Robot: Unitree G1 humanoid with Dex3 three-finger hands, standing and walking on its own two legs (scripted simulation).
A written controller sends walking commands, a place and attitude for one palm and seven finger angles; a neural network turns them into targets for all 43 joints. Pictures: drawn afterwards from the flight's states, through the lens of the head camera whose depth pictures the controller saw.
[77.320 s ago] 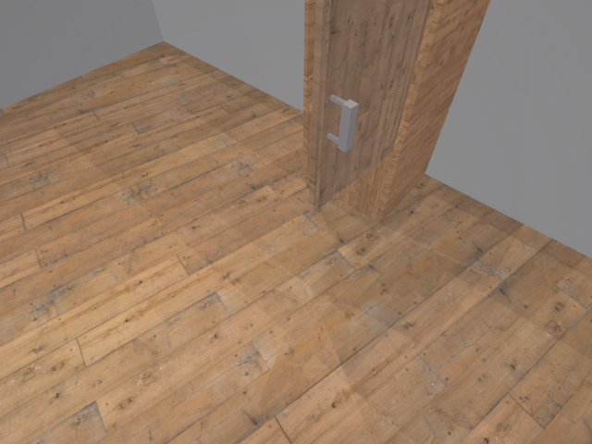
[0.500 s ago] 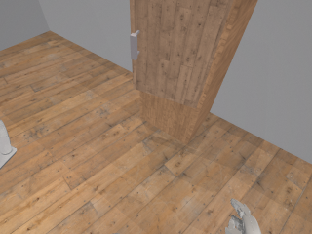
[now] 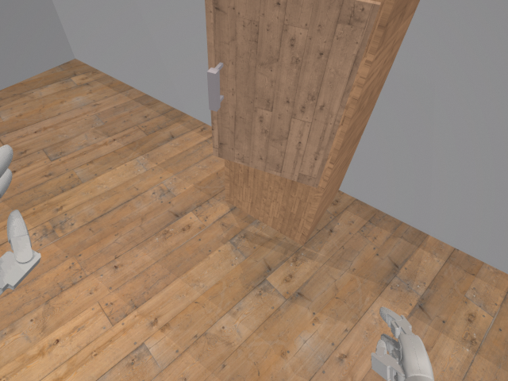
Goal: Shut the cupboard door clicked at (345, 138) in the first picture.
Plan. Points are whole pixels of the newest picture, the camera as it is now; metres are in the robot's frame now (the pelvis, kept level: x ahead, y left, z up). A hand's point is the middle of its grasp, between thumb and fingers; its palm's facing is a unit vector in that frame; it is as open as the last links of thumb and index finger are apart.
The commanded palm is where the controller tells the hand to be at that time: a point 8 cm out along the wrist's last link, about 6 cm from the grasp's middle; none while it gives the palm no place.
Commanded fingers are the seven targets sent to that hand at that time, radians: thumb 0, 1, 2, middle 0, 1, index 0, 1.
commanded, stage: stop stepping back and stand still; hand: left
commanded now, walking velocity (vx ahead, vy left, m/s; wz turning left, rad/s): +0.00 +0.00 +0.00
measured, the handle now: (217, 86) +0.87 +0.14 -0.02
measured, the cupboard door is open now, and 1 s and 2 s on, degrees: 13 13 13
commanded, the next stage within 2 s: let the arm hang, fingers relaxed in 0.64 s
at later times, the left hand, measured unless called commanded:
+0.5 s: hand out of the picture +0.15 +0.29 +0.17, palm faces +0.46 -0.78 -0.42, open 7.4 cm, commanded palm +0.09 +0.33 +0.18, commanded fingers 0.00 0.90 0.90 -0.20 -0.30 -0.20 -0.30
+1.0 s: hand out of the picture +0.05 +0.21 -0.14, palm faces -0.04 -0.97 -0.22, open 7.3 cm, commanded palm none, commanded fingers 0.00 0.90 0.90 -0.20 -0.30 -0.20 -0.30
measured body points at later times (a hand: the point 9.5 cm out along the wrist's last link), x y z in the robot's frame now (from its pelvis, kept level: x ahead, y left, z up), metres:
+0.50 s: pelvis -0.05 +0.03 +0.00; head -0.05 +0.04 +0.45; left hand +0.12 +0.33 +0.19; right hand +0.11 -0.19 -0.08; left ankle +0.00 +0.11 -0.74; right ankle -0.04 -0.09 -0.74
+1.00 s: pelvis -0.06 +0.03 +0.00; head -0.04 +0.02 +0.44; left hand +0.05 +0.26 -0.13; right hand +0.06 -0.24 -0.13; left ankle +0.00 +0.11 -0.74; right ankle -0.04 -0.09 -0.74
